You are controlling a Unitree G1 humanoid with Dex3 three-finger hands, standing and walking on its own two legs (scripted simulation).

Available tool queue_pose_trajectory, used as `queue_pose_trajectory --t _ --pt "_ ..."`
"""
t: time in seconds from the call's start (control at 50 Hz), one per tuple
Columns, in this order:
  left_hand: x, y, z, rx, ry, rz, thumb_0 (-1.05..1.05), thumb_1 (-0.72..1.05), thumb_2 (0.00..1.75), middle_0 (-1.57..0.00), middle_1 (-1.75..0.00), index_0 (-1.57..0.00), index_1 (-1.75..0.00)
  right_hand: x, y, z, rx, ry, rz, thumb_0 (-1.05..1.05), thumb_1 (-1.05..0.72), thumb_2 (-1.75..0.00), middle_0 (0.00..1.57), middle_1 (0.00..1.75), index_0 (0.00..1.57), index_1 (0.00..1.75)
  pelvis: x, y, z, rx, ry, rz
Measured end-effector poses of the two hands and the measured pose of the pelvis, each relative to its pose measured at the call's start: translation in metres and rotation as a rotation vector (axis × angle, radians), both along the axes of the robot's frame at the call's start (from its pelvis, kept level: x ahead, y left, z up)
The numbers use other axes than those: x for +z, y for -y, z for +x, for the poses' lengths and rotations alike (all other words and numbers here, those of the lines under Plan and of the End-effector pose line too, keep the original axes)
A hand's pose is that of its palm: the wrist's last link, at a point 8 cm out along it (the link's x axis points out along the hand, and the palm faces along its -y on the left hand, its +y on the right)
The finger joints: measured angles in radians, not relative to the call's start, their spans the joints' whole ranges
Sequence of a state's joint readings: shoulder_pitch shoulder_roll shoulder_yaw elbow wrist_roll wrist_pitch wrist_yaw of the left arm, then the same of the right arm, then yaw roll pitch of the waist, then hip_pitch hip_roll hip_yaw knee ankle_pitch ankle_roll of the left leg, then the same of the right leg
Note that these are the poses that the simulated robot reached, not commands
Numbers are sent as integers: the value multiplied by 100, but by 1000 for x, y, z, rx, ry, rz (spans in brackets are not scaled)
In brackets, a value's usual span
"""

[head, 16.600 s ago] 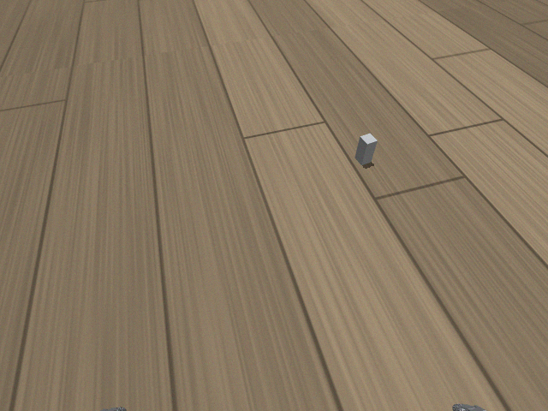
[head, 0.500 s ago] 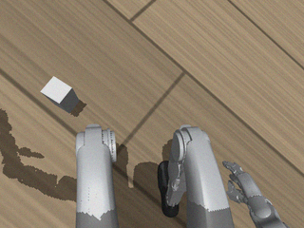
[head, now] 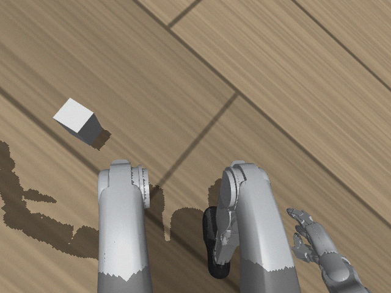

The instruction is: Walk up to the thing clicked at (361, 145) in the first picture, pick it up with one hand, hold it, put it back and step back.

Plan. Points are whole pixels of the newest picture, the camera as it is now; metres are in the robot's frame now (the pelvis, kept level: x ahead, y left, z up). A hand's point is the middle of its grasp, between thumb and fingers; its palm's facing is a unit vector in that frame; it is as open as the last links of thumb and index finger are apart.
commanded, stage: go down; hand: left
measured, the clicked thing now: (81, 124) +0.44 +0.30 -0.28
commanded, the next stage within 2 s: approach in 0.98 s
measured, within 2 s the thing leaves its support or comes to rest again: neither
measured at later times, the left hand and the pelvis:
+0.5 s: hand out of the picture +0.33 +0.49 +0.05, palm faces +0.36 -0.93 -0.02, open 17.7 cm; pelvis +0.00 +0.00 +0.00, yaw +0 degrees
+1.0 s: hand out of the picture +0.33 +0.49 +0.05, palm faces +0.35 -0.94 -0.03, open 17.8 cm; pelvis +0.00 +0.00 +0.00, yaw +0 degrees
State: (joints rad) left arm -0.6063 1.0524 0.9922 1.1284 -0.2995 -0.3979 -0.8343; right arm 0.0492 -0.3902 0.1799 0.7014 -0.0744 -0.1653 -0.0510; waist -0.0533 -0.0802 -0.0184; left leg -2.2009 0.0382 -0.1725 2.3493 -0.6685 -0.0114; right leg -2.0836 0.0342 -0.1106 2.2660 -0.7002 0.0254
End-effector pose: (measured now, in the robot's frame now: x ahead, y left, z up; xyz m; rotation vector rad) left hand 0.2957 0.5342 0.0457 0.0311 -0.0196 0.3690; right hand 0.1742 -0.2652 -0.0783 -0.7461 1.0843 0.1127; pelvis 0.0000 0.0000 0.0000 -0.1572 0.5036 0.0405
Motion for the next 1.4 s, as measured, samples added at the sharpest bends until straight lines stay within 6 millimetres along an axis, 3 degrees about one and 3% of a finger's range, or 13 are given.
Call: queue_pose_trajectory --t 0.16,0.44,0.68,0.94,1.16,1.28,1.4 --pt "4 3 8 -21 -8 -11 -1 -59 0 -4 -1 -5 -1 4 1 2 -12 28 1 1 -92 -90 21 30 21 30 1 0 0 -1 1 -2" --pt "5 -2 -3 10 -9 3 -1 -59 0 -4 -1 -5 0 -3 0 -2 -2 -3 12 1 -91 -90 21 30 21 30 0 1 0 -2 -2 3" --pt "4 4 8 -31 -5 -6 -1 -59 0 -4 -1 -5 0 3 1 3 -19 26 4 1 -92 -90 21 30 21 30 0 0 2 0 -5 -4" --pt "10 -1 -5 2 -3 7 -1 -58 0 -4 -1 -4 0 1 0 1 -4 12 13 1 -92 -90 21 30 21 30 3 1 1 -1 -6 4" --pt "4 3 8 -38 -11 -13 -1 -59 0 -3 -1 -4 0 5 -2 4 -10 33 8 1 -91 -90 21 30 21 30 3 -1 2 1 -8 -4" --pt "-17 6 12 -6 -45 -53 -1 -60 1 -3 -2 -4 -1 3 -1 2 2 21 6 1 -90 -89 21 30 21 30 -1 -1 2 -5 -7 -3" --pt "-73 25 24 -16 -98 -81 -1 -60 2 -2 -2 -3 -1 -8 -1 0 44 -10 -9 1 -90 -89 21 30 21 30 -14 0 1 -17 16 -6"
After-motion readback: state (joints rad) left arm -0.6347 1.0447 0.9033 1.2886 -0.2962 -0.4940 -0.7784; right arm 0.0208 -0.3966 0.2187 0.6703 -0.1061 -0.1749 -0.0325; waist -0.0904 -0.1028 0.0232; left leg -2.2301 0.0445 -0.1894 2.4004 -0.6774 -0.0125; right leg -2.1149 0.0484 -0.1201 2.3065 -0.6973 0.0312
